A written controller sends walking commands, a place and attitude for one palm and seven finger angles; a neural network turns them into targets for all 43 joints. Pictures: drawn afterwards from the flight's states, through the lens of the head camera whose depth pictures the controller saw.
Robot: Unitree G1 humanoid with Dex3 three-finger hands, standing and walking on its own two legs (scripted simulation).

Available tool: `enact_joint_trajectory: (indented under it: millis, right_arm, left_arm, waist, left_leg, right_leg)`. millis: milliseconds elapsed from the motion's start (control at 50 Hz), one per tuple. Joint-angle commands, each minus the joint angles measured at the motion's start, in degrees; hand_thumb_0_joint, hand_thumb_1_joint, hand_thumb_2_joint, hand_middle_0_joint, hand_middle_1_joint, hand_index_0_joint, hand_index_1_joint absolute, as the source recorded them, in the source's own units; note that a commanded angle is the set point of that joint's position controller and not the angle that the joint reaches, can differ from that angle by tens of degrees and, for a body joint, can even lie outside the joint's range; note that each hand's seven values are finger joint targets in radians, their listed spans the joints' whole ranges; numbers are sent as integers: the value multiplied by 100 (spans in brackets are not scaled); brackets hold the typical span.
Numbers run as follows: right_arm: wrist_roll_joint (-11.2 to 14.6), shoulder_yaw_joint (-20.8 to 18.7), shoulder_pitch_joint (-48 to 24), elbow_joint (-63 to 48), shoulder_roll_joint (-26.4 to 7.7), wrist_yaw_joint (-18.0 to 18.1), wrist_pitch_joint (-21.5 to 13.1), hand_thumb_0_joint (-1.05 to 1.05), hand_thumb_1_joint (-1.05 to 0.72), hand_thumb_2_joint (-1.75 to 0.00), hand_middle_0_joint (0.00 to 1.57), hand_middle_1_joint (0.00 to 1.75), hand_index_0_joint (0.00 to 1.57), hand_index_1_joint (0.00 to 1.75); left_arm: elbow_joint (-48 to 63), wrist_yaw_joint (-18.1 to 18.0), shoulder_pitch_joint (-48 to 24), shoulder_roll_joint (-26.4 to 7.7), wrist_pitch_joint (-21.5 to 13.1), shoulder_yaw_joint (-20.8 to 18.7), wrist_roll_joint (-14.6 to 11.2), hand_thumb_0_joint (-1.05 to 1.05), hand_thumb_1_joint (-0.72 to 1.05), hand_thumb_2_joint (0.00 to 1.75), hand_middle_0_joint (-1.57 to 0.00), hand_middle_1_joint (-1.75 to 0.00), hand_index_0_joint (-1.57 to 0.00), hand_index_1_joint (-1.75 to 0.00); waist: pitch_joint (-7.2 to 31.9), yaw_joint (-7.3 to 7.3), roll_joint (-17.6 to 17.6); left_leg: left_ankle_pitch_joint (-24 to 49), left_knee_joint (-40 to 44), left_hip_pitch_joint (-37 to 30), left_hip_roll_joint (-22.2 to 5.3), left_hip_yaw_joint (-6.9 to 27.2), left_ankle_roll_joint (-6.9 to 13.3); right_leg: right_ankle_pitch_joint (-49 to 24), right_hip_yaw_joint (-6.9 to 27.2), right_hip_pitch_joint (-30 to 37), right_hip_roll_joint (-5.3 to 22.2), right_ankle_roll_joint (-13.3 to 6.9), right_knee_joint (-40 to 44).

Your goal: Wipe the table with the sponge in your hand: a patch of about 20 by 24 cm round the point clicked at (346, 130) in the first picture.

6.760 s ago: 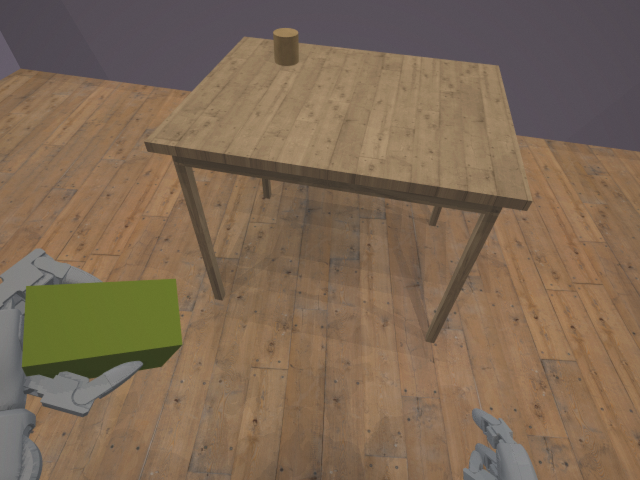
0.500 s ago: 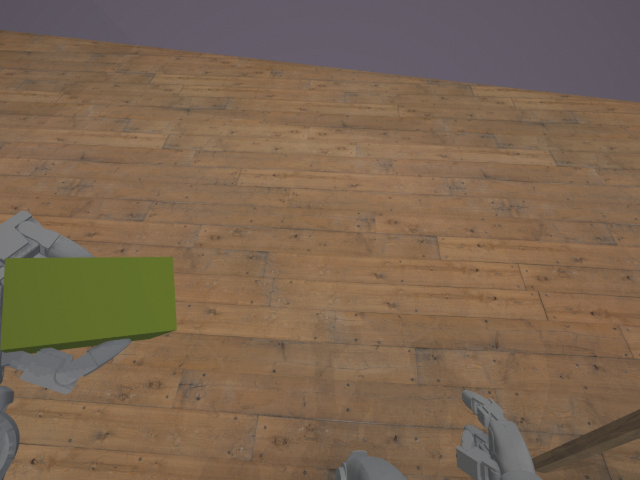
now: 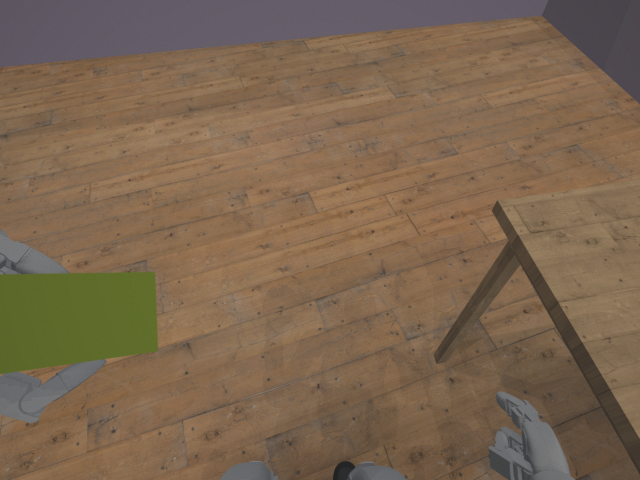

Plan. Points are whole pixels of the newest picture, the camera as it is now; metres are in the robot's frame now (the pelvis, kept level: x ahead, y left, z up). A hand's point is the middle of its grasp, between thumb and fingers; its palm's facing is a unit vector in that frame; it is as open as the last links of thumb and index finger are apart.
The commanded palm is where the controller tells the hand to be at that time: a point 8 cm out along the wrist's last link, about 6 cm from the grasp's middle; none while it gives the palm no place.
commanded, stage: turn to face it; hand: left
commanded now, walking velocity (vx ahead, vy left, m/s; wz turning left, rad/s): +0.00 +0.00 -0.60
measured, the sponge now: (88, 321) +0.22 +0.20 +0.17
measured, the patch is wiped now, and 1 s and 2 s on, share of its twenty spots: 0.00 0.00 0.00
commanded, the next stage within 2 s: none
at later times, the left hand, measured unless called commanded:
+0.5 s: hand (241, 342) +0.21 +0.07 +0.17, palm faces +0.06 -0.84 -0.54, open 10.0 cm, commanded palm +0.16 +0.15 +0.19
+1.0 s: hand (291, 419) +0.15 +0.03 +0.19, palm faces -0.08 -0.88 -0.46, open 10.0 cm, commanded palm +0.13 +0.08 +0.19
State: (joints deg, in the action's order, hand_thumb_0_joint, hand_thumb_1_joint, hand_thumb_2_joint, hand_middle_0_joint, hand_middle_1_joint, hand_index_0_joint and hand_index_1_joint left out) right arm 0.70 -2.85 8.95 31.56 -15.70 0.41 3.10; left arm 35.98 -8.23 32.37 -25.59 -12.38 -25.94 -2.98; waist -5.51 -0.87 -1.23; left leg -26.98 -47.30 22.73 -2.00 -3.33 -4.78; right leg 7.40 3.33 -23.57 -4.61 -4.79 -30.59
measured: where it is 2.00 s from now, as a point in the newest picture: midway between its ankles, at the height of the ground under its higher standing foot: outside the picture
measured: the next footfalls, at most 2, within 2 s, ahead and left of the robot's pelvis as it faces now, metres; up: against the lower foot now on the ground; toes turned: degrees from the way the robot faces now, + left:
left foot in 0.08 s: +0.03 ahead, +0.14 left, +0.00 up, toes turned +2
right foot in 0.34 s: +0.00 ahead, -0.16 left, +0.00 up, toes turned -19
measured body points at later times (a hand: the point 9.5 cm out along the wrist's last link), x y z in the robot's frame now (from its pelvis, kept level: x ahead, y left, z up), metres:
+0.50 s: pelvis -0.08 -0.07 -0.01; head -0.02 -0.12 +0.43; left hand +0.20 +0.12 +0.20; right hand +0.02 -0.32 -0.13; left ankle -0.05 +0.10 -0.65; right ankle -0.04 -0.14 -0.73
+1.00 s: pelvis -0.16 -0.06 +0.00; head -0.15 -0.08 +0.45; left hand +0.15 +0.08 +0.21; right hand -0.11 -0.34 -0.09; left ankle -0.08 +0.09 -0.73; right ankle -0.15 -0.15 -0.68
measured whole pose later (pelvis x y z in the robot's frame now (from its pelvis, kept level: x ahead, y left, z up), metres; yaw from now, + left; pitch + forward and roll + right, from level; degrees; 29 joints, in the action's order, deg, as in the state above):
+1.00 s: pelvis -0.16 -0.06 +0.00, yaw -34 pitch -1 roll +2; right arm 0.9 0.3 10.2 28.4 -10.1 0.3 1.5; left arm 28.6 -6.9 25.0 -22.1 -10.7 -21.9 -1.7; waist -3.4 2.8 -0.2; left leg -16.8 -29.7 11.2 -5.6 -7.3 -3.6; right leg 22.7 -0.3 -32.5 -3.5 2.5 -58.6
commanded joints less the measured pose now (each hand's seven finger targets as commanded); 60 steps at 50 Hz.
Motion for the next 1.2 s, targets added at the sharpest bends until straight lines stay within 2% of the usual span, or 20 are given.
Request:
enact_joint_trajectory:
  millis: [0,40,80,100,180,280,320,340,360,440,720,780,820,860,920,1040,1060,1100,1120,1180]
  right_arm:
    - [23,3,-220,-914,-291,0,-217,0,-90,-90,20,30,20,30]
    - [14,-19,-138,-940,-343,53,-253,0,-90,-90,20,30,20,30]
    - [-14,-39,-260,-1052,-454,123,-334,0,-90,-90,20,30,20,30]
    - [-15,6,-328,-1051,-275,144,-392,0,-90,-90,20,30,20,30]
    - [82,-44,-148,-954,-326,25,-570,0,-90,-90,20,30,20,30]
    - [46,-54,137,-921,-425,-29,-833,0,-90,-90,20,30,20,30]
    - [72,-44,173,-904,-302,-58,-839,0,-90,-90,20,30,20,30]
    - [63,68,-74,-1039,-77,-41,-826,0,-90,-90,20,30,20,30]
    - [107,-10,-274,-1073,-156,-2,-756,0,-90,-90,20,30,20,30]
    - [20,152,-512,-871,80,-60,-307,0,-90,-90,20,30,20,30]
    - [21,16,-458,-965,-348,-6,-39,0,-90,-90,20,30,20,30]
    - [-21,24,-199,-939,-295,-14,19,0,-90,-90,20,30,20,30]
    - [-52,-20,-129,-981,-386,18,-35,0,-90,-90,20,30,20,30]
    - [-40,-13,-355,-1082,-273,89,-209,0,-90,-90,20,30,20,30]
    - [52,-34,-318,-1102,-168,34,-378,0,-90,-90,20,30,20,30]
    - [80,-40,53,-936,-440,29,-768,0,-90,-90,20,30,20,30]
    - [86,-31,60,-903,-407,19,-807,0,-90,-90,20,30,20,30]
    - [63,62,-252,-1035,-132,21,-821,0,-90,-90,20,30,20,30]
    - [118,-35,-419,-1023,-217,23,-746,0,-90,-90,20,30,20,30]
    - [15,161,-471,-851,-2,-43,-419,0,-90,-90,20,30,20,30]
  left_arm:
    - [739,-140,-319,-632,-149,-418,-5,0,10,130,-120,-160,-120,-160]
    - [865,-85,-650,-612,-171,-245,24,0,10,130,-120,-160,-120,-160]
    - [968,-30,-922,-647,-266,-293,85,0,10,130,-120,-160,-120,-160]
    - [1058,-64,-1145,-729,-256,-320,208,0,10,130,-120,-160,-120,-160]
    - [732,8,-1187,-225,-198,237,178,0,10,130,-120,-160,-120,-160]
    - [596,-17,-1522,-391,-154,142,166,0,10,130,-120,-160,-120,-160]
    - [456,-34,-1408,-664,-153,-93,226,0,10,130,-120,-160,-120,-160]
    - [491,-100,-1285,-982,-220,-442,167,0,10,130,-120,-160,-120,-160]
    - [433,-106,-919,-1071,-148,-685,-4,0,10,130,-120,-160,-120,-160]
    - [774,-101,139,-868,-251,-877,-137,0,10,130,-120,-160,-120,-160]
    - [642,-157,-610,-655,-82,-164,-29,0,10,130,-120,-160,-120,-160]
    - [544,-88,-875,-640,-87,-84,38,0,10,130,-120,-160,-120,-160]
    - [782,-17,-1239,-750,-185,-92,31,0,10,130,-120,-160,-120,-160]
    - [796,17,-1374,-855,-238,-320,97,0,10,130,-120,-160,-120,-160]
    - [669,76,-1270,-634,-179,-204,97,0,10,130,-120,-160,-120,-160]
    - [543,-17,-1629,-462,-130,101,140,0,10,130,-120,-160,-120,-160]
    - [434,-25,-1720,-535,-125,32,156,0,10,130,-120,-160,-120,-160]
    - [461,-157,-1620,-1084,-201,-523,142,0,10,130,-120,-160,-120,-160]
    - [407,-166,-1169,-1128,-145,-657,15,0,10,130,-120,-160,-120,-160]
    - [982,-157,-411,-931,-257,-705,-111,0,10,130,-120,-160,-120,-160]
  waist:
    - [1351,229,-536]
    - [1169,177,-121]
    - [854,248,1568]
    - [825,280,1981]
    - [270,230,1450]
    - [647,158,1511]
    - [946,160,370]
    - [1002,261,-1190]
    - [1394,360,-1622]
    - [1698,219,-200]
    - [1317,385,-544]
    - [1337,245,-486]
    - [1206,175,180]
    - [921,268,1679]
    - [356,307,1374]
    - [548,169,1238]
    - [642,181,860]
    - [1082,339,-1493]
    - [1374,402,-1422]
    - [1493,247,-219]
  left_leg:
    - [233,1428,-1029,-35,96,193]
    - [424,2423,-1779,-363,190,402]
    - [515,3220,-1789,-1955,1406,1121]
    - [381,3521,-823,-2522,1635,1429]
    - [2051,2801,-624,-2092,32,1085]
    - [2752,1710,-934,-1804,-481,564]
    - [1950,114,-525,-1276,-695,258]
    - [-447,-1085,828,-549,-624,4]
    - [-795,-1998,941,-342,126,-31]
    - [208,-2596,1325,-403,548,-125]
    - [-171,779,-455,107,266,182]
    - [96,2014,-1463,142,7,360]
    - [94,2982,-2231,-577,445,709]
    - [270,3570,-1656,-2407,1629,1515]
    - [854,3227,-459,-2282,455,1475]
    - [2535,1557,-864,-1697,-496,561]
    - [2170,879,-600,-1491,-567,431]
    - [-941,-1542,826,-285,-423,6]
    - [-854,-2187,602,-291,367,19]
    - [147,-2447,895,-335,606,-44]
  right_leg:
    - [848,2055,394,1469,-220,1291]
    - [1236,1867,-226,1090,99,906]
    - [1931,631,-1107,162,561,-1185]
    - [2002,18,-707,225,679,-3012]
    - [1978,-503,-642,657,836,-2879]
    - [1271,-1225,832,329,854,-485]
    - [-384,-410,1627,948,478,577]
    - [-3108,1396,2318,1979,-147,671]
    - [-3228,2290,2032,2311,-274,828]
    - [-2312,1463,2425,1878,-375,520]
    - [1110,2342,867,1497,-263,1816]
    - [1608,2178,300,1173,70,1882]
    - [1773,1734,-511,584,416,1036]
    - [1701,214,-1211,18,730,-2390]
    - [1748,0,-940,589,787,-3924]
    - [962,-1091,948,297,818,-276]
    - [383,-892,1455,431,698,198]
    - [-2376,2086,2002,2219,-325,901]
    - [-1408,2770,1543,2305,-137,1253]
    - [-299,1940,1847,1904,-418,981]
